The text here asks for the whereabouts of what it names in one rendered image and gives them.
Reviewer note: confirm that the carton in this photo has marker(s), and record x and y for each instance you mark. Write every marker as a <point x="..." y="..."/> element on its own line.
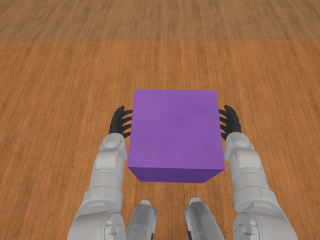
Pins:
<point x="175" y="136"/>

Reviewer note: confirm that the right robot forearm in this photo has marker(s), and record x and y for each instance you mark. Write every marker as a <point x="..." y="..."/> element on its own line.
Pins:
<point x="251" y="189"/>

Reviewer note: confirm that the robot right upper arm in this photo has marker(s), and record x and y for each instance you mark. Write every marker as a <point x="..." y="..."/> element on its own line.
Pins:
<point x="251" y="225"/>

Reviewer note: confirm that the robot left shin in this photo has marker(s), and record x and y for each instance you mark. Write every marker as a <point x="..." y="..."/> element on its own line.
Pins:
<point x="146" y="202"/>

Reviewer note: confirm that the robot left hand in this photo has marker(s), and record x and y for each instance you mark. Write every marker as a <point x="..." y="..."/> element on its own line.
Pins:
<point x="117" y="122"/>

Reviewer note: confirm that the robot left upper arm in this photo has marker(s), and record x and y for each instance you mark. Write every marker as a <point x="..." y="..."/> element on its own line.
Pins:
<point x="105" y="225"/>

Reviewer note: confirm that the robot right hand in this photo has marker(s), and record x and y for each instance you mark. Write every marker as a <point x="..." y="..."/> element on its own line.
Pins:
<point x="232" y="121"/>

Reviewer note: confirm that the left robot forearm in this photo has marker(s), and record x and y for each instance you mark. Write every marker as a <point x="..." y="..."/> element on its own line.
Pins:
<point x="104" y="192"/>

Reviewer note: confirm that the robot left thigh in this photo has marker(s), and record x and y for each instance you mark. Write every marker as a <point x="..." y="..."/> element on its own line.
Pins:
<point x="142" y="223"/>

